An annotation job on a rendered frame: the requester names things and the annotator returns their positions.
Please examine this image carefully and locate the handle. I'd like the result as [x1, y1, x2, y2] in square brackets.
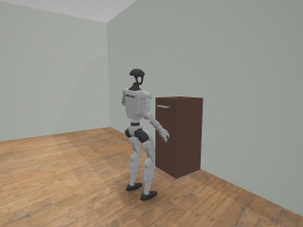
[157, 105, 169, 109]

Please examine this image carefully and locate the robot right forearm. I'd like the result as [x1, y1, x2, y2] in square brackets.
[148, 113, 164, 132]

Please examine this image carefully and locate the drawer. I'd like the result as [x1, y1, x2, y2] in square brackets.
[156, 99, 177, 114]

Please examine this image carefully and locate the cabinet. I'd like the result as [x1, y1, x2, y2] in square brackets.
[155, 96, 204, 179]

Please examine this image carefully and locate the left robot upper arm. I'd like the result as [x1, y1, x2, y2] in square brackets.
[121, 88, 129, 106]

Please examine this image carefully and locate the right robot upper arm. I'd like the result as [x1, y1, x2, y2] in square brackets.
[140, 91, 152, 120]

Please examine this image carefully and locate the left robot foot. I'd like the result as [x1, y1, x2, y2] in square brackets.
[126, 183, 143, 192]

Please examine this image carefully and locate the right robot hand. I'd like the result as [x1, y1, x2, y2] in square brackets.
[159, 129, 169, 143]

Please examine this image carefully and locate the robot left shin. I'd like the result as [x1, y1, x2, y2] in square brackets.
[130, 156, 141, 186]

